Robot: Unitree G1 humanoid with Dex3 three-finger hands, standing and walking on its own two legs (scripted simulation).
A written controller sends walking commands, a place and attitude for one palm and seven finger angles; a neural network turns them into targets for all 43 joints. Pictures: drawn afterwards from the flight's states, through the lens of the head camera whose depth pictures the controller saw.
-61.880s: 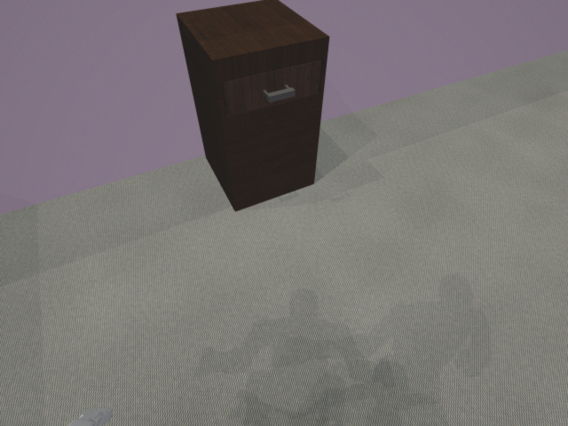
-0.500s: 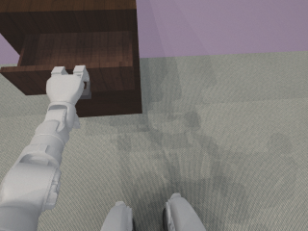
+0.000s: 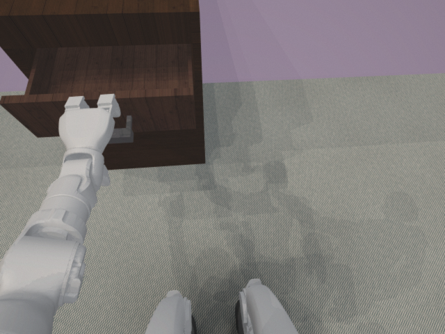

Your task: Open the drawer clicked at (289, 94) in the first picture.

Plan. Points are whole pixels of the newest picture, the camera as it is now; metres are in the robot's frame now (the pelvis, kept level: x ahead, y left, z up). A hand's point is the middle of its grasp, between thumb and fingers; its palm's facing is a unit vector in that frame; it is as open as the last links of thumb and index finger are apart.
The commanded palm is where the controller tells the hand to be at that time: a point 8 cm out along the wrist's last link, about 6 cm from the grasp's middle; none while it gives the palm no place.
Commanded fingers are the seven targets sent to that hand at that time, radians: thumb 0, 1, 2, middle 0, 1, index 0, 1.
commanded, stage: lower the fingers behind the handle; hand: left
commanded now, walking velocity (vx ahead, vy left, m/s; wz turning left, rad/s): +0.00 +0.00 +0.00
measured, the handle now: (108, 128) +0.55 +0.22 -0.09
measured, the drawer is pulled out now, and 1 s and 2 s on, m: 0.15 0.15 0.13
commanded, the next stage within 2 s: lift the fingers back up to retry in 1.66 s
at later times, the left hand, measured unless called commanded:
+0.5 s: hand (110, 150) +0.48 +0.20 -0.06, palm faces -0.06 +0.01 -1.00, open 13.8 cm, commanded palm +0.47 +0.20 -0.01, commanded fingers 0.00 -0.50 0.30 -0.30 -1.20 -0.30 -1.20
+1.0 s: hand (112, 151) +0.49 +0.20 -0.08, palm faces -0.02 +0.01 -1.00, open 13.9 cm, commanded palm +0.46 +0.21 -0.05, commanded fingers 0.00 -0.50 0.30 -0.30 -1.20 -0.30 -1.20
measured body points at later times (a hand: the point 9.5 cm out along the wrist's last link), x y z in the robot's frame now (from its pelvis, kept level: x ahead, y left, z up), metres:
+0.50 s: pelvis -0.01 +0.00 -0.02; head +0.15 +0.00 +0.40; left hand +0.48 +0.20 -0.01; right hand +0.01 -0.27 -0.15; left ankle -0.01 +0.10 -0.64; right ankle +0.02 -0.11 -0.64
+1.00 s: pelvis -0.02 -0.01 -0.04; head +0.15 -0.01 +0.37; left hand +0.48 +0.20 -0.02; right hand +0.01 -0.28 -0.18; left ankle -0.01 +0.10 -0.64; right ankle +0.02 -0.11 -0.64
